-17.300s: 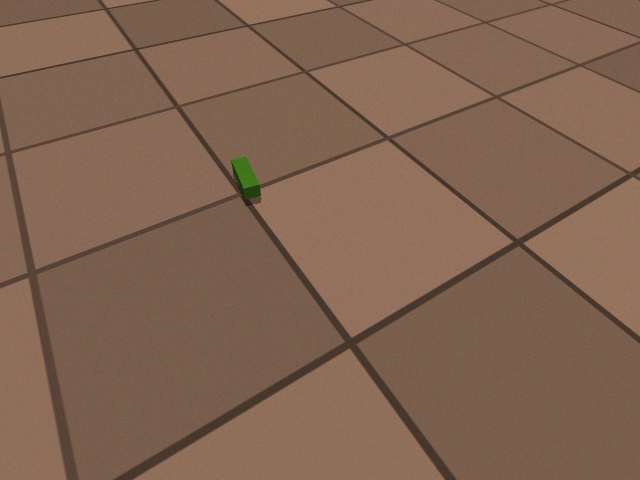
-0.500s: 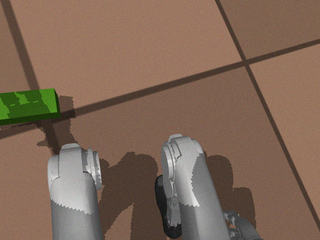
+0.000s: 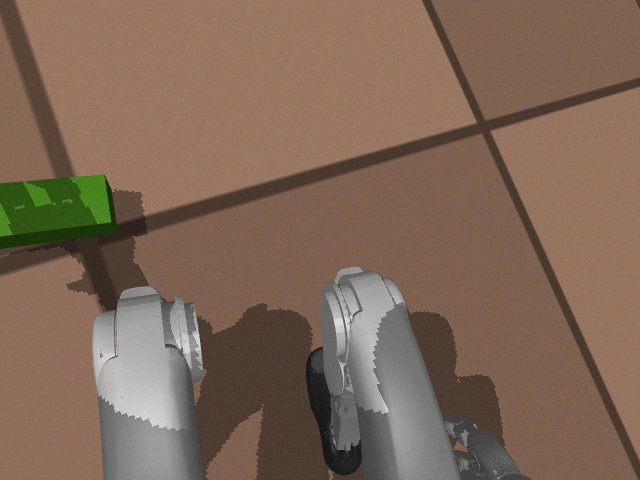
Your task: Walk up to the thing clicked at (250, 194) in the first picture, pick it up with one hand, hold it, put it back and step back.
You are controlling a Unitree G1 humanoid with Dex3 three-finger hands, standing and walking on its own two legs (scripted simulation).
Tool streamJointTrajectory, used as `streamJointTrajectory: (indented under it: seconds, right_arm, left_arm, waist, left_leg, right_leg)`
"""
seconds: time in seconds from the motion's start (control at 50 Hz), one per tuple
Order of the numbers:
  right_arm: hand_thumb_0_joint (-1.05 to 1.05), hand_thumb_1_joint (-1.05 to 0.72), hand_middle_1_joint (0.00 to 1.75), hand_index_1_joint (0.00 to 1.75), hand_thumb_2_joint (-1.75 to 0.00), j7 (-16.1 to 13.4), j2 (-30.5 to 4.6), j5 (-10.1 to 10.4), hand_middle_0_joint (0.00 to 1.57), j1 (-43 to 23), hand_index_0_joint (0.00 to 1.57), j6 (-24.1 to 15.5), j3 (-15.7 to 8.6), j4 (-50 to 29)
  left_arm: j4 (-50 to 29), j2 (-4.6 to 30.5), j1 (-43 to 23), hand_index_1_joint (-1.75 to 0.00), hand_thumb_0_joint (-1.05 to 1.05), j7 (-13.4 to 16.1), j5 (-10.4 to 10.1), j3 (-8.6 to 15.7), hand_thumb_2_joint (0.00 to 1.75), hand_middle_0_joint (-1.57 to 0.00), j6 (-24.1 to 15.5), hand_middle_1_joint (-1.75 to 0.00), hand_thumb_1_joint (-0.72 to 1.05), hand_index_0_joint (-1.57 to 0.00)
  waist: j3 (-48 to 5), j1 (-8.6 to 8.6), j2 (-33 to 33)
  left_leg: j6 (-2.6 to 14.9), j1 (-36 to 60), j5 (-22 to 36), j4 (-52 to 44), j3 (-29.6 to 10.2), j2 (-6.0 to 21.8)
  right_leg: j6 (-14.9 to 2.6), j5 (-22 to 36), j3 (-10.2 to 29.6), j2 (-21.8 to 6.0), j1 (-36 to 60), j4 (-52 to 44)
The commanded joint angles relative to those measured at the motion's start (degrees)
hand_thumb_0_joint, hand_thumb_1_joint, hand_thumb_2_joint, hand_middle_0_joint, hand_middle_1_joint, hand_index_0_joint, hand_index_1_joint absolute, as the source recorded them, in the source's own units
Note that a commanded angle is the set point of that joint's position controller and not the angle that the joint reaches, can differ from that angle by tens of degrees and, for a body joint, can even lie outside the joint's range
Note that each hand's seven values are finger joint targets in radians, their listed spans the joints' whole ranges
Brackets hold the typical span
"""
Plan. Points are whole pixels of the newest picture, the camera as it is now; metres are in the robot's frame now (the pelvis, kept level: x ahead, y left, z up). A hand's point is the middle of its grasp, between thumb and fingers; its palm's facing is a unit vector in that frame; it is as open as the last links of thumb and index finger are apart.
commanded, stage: rise first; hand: left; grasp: from above
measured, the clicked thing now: (27, 214) +0.44 +0.34 -0.29
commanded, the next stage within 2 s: approach in 0.20 s
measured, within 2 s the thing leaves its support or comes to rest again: neither
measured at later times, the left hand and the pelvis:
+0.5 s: hand out of the picture +0.40 +0.36 -0.18, palm faces -0.47 -0.11 -0.87, open 14.1 cm; pelvis +0.00 +0.00 +0.00, yaw +0 degrees
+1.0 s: hand out of the picture +0.42 +0.35 -0.17, palm faces -0.48 -0.13 -0.87, open 14.1 cm; pelvis +0.00 -0.01 +0.00, yaw +1 degrees
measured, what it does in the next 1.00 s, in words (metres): stands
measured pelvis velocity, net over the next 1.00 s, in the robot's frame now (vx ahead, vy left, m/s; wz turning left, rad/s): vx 0.00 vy -0.01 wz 0.01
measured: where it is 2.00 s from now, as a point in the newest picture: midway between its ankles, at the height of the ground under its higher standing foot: (257, 447)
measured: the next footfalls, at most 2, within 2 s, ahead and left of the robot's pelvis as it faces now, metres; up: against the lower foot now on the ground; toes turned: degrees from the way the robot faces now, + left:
none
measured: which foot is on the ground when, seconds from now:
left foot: down 0.00-1.00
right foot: down 0.00-1.00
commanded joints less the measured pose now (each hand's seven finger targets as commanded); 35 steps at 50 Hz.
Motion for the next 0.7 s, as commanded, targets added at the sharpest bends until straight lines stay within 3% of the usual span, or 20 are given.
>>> streamJointTrajectory:
  seconds: [0.0, 0.06, 0.16, 0.22, 0.26, 0.28, 0.34, 0.46, 0.52, 0.58, 0.62, 0.68]
  right_arm:
    - [0.00, -0.90, 0.30, 0.30, -0.90, -0.41, -15.42, -0.01, 0.20, 9.71, 0.20, -0.52, -4.48, -1.02]
    - [0.00, -0.90, 0.30, 0.30, -0.90, -0.28, -15.69, 0.10, 0.20, 9.82, 0.20, -0.83, -4.81, -1.31]
    - [0.00, -0.90, 0.30, 0.30, -0.90, -0.13, -15.52, 0.30, 0.20, 9.21, 0.20, -0.65, -5.10, -1.35]
    - [0.00, -0.90, 0.30, 0.30, -0.90, -0.05, -15.23, 0.29, 0.20, 9.49, 0.20, -0.65, -5.08, -1.16]
    - [0.00, -0.90, 0.30, 0.30, -0.90, -0.04, -15.27, 0.07, 0.20, 9.81, 0.20, -0.60, -4.83, -1.15]
    - [0.00, -0.90, 0.30, 0.30, -0.90, 0.01, -15.17, -0.18, 0.20, 10.02, 0.20, -0.65, -4.59, -1.17]
    - [0.00, -0.89, 0.30, 0.30, -0.89, 0.06, -15.14, -0.15, 0.20, 9.68, 0.20, -0.85, -4.36, -1.22]
    - [0.00, -0.89, 0.30, 0.30, -0.89, -0.24, -15.47, -0.08, 0.20, 11.22, 0.20, -1.54, -4.51, -0.79]
    - [0.00, -0.89, 0.30, 0.30, -0.89, -0.45, -15.61, 0.02, 0.20, 11.25, 0.20, -1.94, -4.67, -0.87]
    - [0.00, -0.89, 0.30, 0.30, -0.89, -0.38, -15.48, 0.14, 0.20, 11.06, 0.20, -2.10, -4.49, -1.01]
    - [0.00, -0.89, 0.30, 0.30, -0.89, -0.13, -15.58, 0.12, 0.20, 11.34, 0.20, -2.11, -4.32, -1.17]
    - [0.00, -0.89, 0.30, 0.30, -0.89, 0.13, -15.25, 0.20, 0.20, 10.29, 0.20, -1.89, -3.35, -1.81]
  left_arm:
    - [-8.09, 15.23, -15.35, -1.04, 0.00, 2.96, -0.57, 1.81, 1.04, -0.08, 0.06, -1.02, -0.58, -0.07]
    - [-10.65, 17.32, -15.26, -1.03, 0.00, 3.30, -1.11, 3.73, 1.05, -0.08, 0.49, -1.01, -0.58, -0.06]
    - [-10.88, 16.29, -14.52, -1.02, 0.00, 3.20, -1.51, 3.75, 1.04, -0.08, 1.20, -1.01, -0.57, -0.07]
    - [-8.34, 14.57, -14.58, -1.03, 0.00, 2.65, -1.26, 2.09, 1.04, -0.08, 1.64, -1.02, -0.58, -0.06]
    - [-8.16, 14.94, -14.93, -1.03, 0.00, 2.59, -1.49, 2.29, 1.03, -0.08, 1.65, -1.02, -0.57, -0.07]
    - [-6.60, 14.05, -14.18, -1.04, 0.00, 2.32, -1.47, 1.59, 1.10, -0.10, 1.69, -1.00, -0.61, -0.05]
    - [-5.16, 12.68, -13.08, -1.02, 0.00, 1.52, -2.16, 0.40, 1.03, -0.07, 1.09, -1.02, -0.55, -0.06]
    - [-9.41, 9.80, -21.65, -1.04, 0.00, 2.54, -2.03, -3.18, 1.03, -0.07, -0.29, -1.04, -0.55, -0.07]
    - [-12.64, 9.91, -23.41, -1.03, 0.00, 4.83, -1.44, -2.61, 1.03, -0.07, 0.20, -1.03, -0.55, -0.07]
    - [-9.68, 9.78, -21.10, -1.02, 0.00, 7.11, -0.29, -1.70, 1.02, -0.06, 2.88, -1.02, -0.55, -0.06]
    - [-7.45, 12.50, -21.46, -1.02, 0.00, 8.09, 0.30, 0.98, 1.01, -0.06, 4.99, -1.03, -0.54, -0.07]
    - [-4.11, 12.13, -20.88, -1.03, 0.00, 8.22, -0.29, 0.29, 1.03, -0.07, 8.14, -1.03, -0.56, -0.06]
  waist:
    - [-35.93, 0.40, 22.77]
    - [-37.36, 1.31, 24.00]
    - [-38.29, 1.74, 24.59]
    - [-36.62, 0.73, 22.99]
    - [-35.75, 0.61, 21.37]
    - [-35.20, -0.04, 19.60]
    - [-34.14, -0.33, 17.76]
    - [-35.80, -2.82, 20.05]
    - [-38.94, -2.30, 25.48]
    - [-38.74, -1.65, 26.71]
    - [-38.35, -1.13, 26.46]
    - [-38.01, -0.63, 25.06]
  left_leg:
    - [1.26, 34.12, 7.08, -15.94, 6.32, 0.75]
    - [1.19, 35.35, 8.46, -15.94, 6.52, 0.87]
    - [1.15, 35.49, 8.53, -16.41, 6.49, 0.79]
    - [1.38, 33.93, 7.96, -15.80, 6.57, 0.74]
    - [1.71, 31.98, 7.76, -15.32, 6.99, 0.58]
    - [1.97, 31.00, 8.10, -14.53, 7.19, 0.57]
    - [2.13, 29.55, 7.12, -14.40, 7.02, 0.52]
    - [1.62, 32.12, 5.63, -14.37, 6.38, 1.01]
    - [0.79, 36.50, 7.07, -15.55, 6.33, 1.24]
    - [0.69, 37.17, 8.87, -16.00, 7.19, 1.12]
    - [0.96, 35.50, 9.59, -16.15, 7.85, 1.00]
    - [1.59, 33.21, 9.84, -15.53, 8.45, 0.91]
  right_leg:
    - [-5.18, 11.18, -7.84, 0.62, 10.69, -11.73]
    - [-5.08, 12.18, -7.65, 0.39, 11.19, -11.39]
    - [-5.18, 12.19, -7.47, 0.40, 10.72, -11.22]
    - [-5.24, 11.99, -7.37, 0.47, 10.12, -11.55]
    - [-4.93, 12.13, -7.16, 0.41, 11.46, -12.50]
    - [-4.71, 12.70, -6.96, 0.59, 12.51, -13.00]
    - [-4.57, 11.84, -7.05, 0.71, 13.04, -13.49]
    - [-4.78, 10.76, -7.66, 0.82, 11.35, -13.55]
    - [-5.08, 11.76, -8.20, 0.66, 10.39, -12.11]
    - [-5.35, 13.67, -7.74, 0.49, 10.17, -11.70]
    - [-5.29, 14.50, -7.45, 0.37, 11.02, -12.09]
    - [-5.21, 15.25, -6.77, 0.41, 11.92, -12.72]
